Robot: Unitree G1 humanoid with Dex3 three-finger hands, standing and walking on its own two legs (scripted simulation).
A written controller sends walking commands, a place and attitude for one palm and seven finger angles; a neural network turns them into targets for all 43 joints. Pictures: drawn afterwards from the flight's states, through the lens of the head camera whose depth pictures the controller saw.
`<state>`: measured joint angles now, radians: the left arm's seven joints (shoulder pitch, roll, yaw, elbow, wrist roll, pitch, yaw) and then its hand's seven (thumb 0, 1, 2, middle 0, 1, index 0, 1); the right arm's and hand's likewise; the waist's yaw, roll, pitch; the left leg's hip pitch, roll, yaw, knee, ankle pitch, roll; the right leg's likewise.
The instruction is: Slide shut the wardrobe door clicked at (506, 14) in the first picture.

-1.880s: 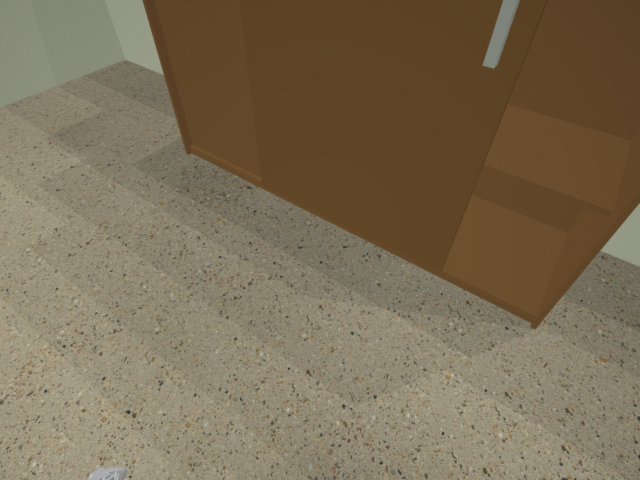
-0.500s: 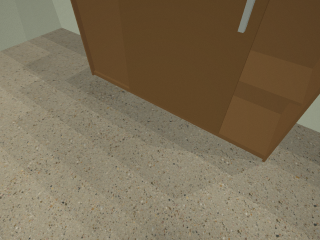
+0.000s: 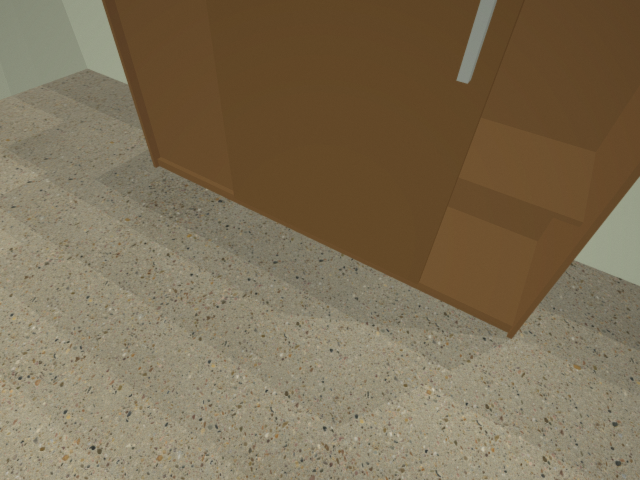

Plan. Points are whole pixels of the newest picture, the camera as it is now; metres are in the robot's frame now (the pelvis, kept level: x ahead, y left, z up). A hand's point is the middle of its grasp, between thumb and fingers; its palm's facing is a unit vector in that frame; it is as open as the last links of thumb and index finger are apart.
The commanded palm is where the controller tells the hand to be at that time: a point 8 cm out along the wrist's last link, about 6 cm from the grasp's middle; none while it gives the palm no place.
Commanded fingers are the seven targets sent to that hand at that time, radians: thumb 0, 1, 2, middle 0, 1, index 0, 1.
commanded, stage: walk to a spot facing it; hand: left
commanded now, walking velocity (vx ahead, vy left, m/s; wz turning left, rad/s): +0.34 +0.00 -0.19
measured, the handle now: (487, 10) +0.98 -0.29 +0.25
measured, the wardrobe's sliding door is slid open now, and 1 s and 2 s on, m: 0.36 0.36 0.36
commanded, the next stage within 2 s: turn to face it in 0.24 s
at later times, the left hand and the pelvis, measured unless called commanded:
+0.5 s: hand (240, 457) +0.20 +0.13 -0.17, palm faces -0.03 -0.98 -0.18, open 7.3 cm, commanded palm none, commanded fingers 0.00 0.90 0.90 -0.20 -0.30 -0.20 -0.30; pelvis +0.16 -0.04 +0.01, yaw -3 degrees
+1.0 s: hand (256, 351) +0.36 +0.13 -0.16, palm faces -0.27 -0.93 -0.26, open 7.4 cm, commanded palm none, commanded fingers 0.00 0.90 0.90 -0.20 -0.30 -0.20 -0.30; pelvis +0.23 -0.04 +0.00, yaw -19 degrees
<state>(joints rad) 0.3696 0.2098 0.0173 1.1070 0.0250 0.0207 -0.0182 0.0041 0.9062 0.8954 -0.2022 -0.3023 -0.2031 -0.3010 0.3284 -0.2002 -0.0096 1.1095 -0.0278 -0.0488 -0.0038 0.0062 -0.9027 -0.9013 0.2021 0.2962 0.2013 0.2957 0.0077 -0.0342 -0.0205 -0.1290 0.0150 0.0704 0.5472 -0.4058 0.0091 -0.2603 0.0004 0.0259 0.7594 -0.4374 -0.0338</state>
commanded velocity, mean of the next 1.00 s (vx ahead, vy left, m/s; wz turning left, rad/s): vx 0.08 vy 0.00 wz -0.34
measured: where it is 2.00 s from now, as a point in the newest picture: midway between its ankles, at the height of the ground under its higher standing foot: (358, 462)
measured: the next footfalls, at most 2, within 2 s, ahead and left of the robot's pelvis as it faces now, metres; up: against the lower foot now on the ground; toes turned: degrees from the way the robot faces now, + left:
right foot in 0.24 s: +0.22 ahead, -0.15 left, +0.00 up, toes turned -10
left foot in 0.60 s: +0.32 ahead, +0.07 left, +0.00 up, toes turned +2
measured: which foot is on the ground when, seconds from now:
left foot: down 0.00-0.24, up 0.26-0.58, down 0.60-1.00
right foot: up 0.00-0.22, down 0.24-0.62, up 0.64-0.98, down 1.00-1.00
